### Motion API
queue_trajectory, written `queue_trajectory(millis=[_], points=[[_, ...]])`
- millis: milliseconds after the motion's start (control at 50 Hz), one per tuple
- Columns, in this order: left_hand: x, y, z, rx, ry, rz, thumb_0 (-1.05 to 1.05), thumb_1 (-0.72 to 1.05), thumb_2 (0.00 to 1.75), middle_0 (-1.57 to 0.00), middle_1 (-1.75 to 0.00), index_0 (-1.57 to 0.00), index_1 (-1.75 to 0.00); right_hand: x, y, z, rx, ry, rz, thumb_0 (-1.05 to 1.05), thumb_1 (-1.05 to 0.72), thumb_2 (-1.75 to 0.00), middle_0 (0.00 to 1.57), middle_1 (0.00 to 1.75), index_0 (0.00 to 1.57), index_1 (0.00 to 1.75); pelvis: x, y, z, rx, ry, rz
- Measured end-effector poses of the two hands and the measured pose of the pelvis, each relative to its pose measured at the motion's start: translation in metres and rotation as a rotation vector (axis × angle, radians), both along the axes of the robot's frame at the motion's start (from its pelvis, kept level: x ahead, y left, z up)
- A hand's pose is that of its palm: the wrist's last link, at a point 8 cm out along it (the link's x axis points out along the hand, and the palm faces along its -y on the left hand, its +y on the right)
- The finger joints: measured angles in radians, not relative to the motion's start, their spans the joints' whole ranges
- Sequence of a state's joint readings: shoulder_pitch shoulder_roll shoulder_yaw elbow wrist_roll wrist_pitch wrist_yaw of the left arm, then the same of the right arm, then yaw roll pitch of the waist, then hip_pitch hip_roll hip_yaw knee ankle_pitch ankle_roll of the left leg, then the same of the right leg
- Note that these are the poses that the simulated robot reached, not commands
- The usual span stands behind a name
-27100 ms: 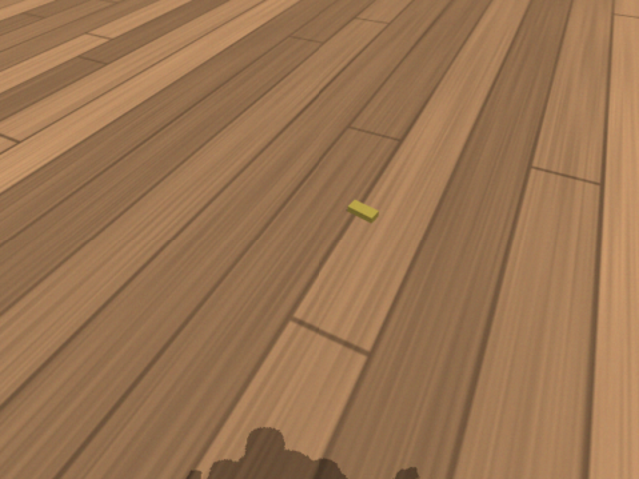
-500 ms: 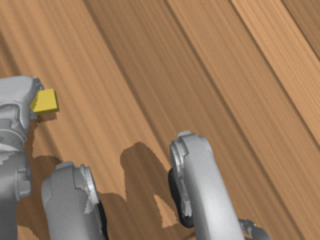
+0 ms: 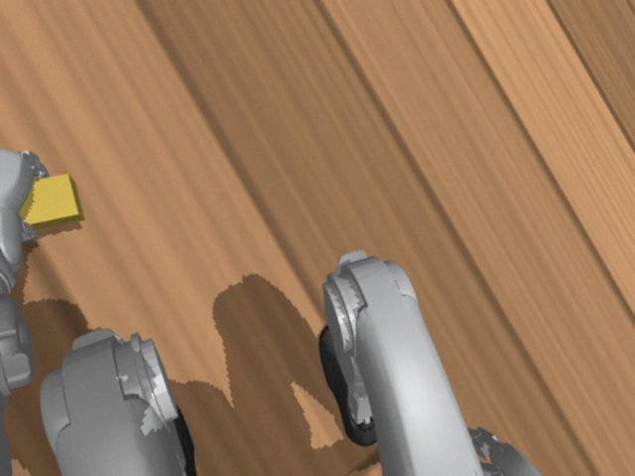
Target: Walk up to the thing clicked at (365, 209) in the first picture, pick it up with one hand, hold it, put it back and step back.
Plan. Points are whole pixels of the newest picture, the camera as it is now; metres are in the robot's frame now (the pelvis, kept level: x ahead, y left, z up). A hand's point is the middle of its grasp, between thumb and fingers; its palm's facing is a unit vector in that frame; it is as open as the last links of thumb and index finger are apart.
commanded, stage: rest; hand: left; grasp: from above
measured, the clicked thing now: (20, 208) +0.48 +0.28 -0.24
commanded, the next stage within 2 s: open in 1.16 s
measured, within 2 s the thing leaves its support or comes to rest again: rests again in 0.80 s
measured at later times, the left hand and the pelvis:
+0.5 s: hand (23, 217) +0.47 +0.27 -0.24, palm faces -0.44 -0.13 -0.89, open 8.4 cm; pelvis +0.00 +0.00 -0.01, yaw -3 degrees
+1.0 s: hand (28, 218) +0.47 +0.27 -0.25, palm faces -0.44 -0.13 -0.89, open 8.4 cm; pelvis +0.00 +0.01 -0.02, yaw -4 degrees
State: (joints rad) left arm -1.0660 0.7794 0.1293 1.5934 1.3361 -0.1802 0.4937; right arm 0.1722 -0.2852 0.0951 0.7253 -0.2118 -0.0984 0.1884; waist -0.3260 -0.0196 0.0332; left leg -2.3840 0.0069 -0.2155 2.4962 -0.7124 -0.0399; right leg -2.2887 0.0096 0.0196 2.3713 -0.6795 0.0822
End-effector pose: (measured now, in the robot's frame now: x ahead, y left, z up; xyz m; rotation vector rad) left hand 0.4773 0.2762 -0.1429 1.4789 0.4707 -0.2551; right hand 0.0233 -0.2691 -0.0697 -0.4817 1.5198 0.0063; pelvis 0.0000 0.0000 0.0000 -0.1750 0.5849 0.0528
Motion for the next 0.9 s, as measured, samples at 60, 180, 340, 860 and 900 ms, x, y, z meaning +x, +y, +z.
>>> queue_trajectory(millis=[60,180,340,860,900], points=[[0.001,0.000,-0.006,-0.004,0.000,0.007,0.01,0.26,0.23,-0.85,-0.32,-0.88,-0.27,-0.001,0.002,-0.002,0.010,0.008,0.005,0.00,-0.92,-0.90,0.20,0.30,0.20,0.30,0.001,0.000,-0.002,-0.004,-0.004,-0.003],[0.002,0.001,-0.018,-0.013,0.015,0.024,0.01,0.26,0.22,-0.85,-0.31,-0.88,-0.26,-0.001,0.005,-0.002,0.024,0.009,0.020,0.00,-0.91,-0.90,0.20,0.30,0.20,0.30,0.002,0.001,-0.006,-0.012,-0.014,-0.009],[0.002,0.001,-0.031,-0.031,0.013,0.033,0.01,0.26,0.22,-0.85,-0.31,-0.89,-0.26,-0.003,0.006,0.001,0.023,0.017,0.043,0.00,-0.91,-0.90,0.20,0.30,0.20,0.30,0.002,0.003,-0.011,-0.025,-0.035,-0.017],[0.002,0.002,-0.049,-0.033,0.004,0.033,0.00,0.24,0.23,-0.88,-0.28,-0.90,-0.25,-0.016,0.018,0.008,0.053,0.036,0.112,0.00,-0.91,-0.90,0.20,0.30,0.20,0.30,-0.001,0.008,-0.018,-0.061,-0.089,-0.037],[0.002,0.002,-0.050,-0.030,0.007,0.030,0.00,0.25,0.23,-0.88,-0.28,-0.90,-0.25,-0.015,0.019,0.007,0.059,0.034,0.119,0.00,-0.91,-0.90,0.20,0.30,0.20,0.30,-0.001,0.009,-0.018,-0.062,-0.092,-0.038]])
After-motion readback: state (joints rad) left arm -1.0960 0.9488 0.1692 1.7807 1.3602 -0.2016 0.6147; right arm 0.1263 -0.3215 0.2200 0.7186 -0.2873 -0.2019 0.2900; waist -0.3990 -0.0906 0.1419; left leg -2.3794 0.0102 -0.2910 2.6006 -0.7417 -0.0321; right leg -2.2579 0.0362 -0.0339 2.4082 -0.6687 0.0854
